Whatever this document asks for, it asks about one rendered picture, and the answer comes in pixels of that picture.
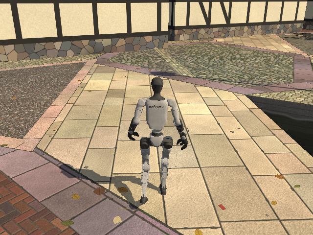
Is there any right robot hand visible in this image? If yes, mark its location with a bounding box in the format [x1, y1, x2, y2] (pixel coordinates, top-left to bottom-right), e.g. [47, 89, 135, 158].
[177, 138, 188, 150]

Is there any left robot forearm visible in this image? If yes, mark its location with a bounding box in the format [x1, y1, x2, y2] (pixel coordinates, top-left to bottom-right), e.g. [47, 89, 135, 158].
[128, 117, 137, 134]

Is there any robot right thigh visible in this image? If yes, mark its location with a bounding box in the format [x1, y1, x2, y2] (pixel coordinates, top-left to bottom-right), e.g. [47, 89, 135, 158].
[161, 136, 173, 166]

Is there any robot right foot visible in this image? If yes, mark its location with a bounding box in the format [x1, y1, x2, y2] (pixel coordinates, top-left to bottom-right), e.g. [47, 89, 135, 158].
[159, 183, 167, 195]

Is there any robot left upper arm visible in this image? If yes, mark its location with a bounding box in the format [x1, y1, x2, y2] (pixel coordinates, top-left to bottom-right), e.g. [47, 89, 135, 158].
[133, 98, 147, 125]

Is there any left robot hand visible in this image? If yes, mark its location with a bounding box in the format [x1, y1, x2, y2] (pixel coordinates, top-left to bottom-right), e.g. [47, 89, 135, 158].
[128, 132, 139, 141]

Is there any robot right upper arm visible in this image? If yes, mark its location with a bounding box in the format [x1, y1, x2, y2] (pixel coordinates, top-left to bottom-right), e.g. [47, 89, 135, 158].
[167, 99, 181, 126]

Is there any right robot forearm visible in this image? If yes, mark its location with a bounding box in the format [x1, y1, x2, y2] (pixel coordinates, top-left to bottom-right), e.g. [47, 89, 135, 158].
[176, 119, 187, 140]

